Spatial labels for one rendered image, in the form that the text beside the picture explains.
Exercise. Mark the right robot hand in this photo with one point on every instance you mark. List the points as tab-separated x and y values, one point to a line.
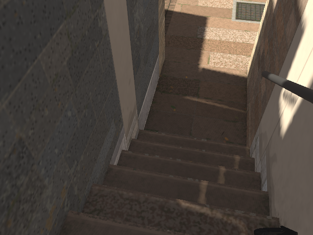
282	230

